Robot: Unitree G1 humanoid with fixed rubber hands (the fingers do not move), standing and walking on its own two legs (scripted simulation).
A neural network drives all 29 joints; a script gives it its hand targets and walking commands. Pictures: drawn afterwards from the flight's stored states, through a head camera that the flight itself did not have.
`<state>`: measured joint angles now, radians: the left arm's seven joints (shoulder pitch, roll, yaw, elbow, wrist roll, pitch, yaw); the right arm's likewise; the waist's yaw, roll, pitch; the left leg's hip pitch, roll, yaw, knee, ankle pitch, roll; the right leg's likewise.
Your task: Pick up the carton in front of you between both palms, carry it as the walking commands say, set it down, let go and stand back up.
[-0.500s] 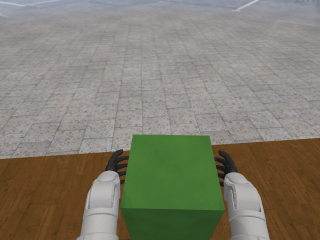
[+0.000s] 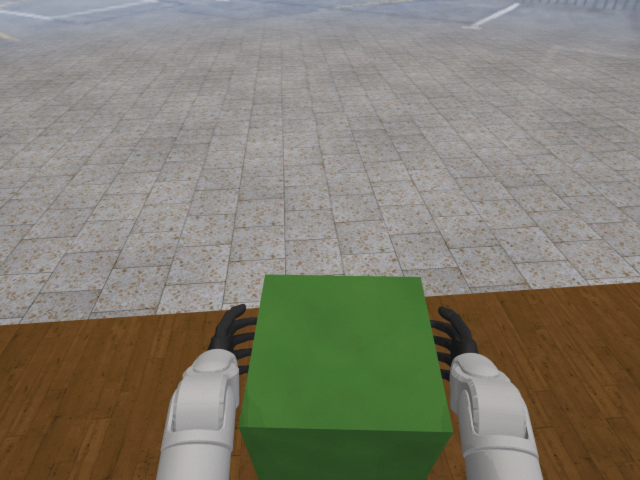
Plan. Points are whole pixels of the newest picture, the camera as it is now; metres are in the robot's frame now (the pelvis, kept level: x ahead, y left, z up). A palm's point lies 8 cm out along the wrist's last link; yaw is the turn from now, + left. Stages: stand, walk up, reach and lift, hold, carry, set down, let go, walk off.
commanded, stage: carry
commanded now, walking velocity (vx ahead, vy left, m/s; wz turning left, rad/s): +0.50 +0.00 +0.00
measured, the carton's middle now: (340, 389) +0.29 +0.00 -0.02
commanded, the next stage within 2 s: none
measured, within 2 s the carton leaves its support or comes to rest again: neither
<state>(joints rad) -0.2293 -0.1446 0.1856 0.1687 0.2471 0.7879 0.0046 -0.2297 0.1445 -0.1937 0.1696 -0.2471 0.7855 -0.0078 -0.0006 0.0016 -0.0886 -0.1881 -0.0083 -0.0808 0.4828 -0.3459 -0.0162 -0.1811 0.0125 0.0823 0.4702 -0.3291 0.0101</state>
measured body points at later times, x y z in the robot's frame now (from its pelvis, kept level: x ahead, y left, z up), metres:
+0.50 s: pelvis +0.19 +0.02 -0.02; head +0.18 +0.03 +0.43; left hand +0.46 +0.18 +0.06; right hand +0.47 -0.12 +0.07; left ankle +0.19 +0.10 -0.74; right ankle +0.04 -0.10 -0.73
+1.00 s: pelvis +0.50 -0.03 -0.01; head +0.52 -0.03 +0.44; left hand +0.76 +0.14 +0.04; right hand +0.78 -0.16 +0.04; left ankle +0.38 +0.09 -0.64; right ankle +0.55 -0.08 -0.74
